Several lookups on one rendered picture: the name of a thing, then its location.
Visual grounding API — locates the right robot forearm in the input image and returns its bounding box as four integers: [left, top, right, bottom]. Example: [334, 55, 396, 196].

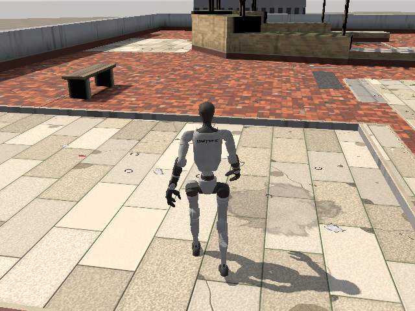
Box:
[231, 154, 241, 174]

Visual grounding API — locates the left robot hand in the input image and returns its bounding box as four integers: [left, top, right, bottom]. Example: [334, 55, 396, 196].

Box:
[166, 188, 181, 207]

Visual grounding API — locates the left robot forearm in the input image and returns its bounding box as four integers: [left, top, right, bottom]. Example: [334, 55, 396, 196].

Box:
[168, 157, 182, 190]

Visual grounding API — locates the robot right foot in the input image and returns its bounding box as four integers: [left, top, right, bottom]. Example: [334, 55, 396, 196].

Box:
[219, 264, 229, 277]

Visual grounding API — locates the robot right shin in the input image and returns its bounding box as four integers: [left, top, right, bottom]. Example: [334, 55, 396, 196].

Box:
[218, 221, 228, 268]

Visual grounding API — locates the robot left upper arm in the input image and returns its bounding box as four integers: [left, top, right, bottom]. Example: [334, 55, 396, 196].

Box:
[176, 130, 194, 167]

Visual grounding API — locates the right robot hand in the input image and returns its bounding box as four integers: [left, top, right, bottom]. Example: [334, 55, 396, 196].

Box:
[225, 170, 240, 181]

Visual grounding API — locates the robot right upper arm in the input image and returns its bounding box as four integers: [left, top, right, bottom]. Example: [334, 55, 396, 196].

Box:
[220, 130, 238, 164]

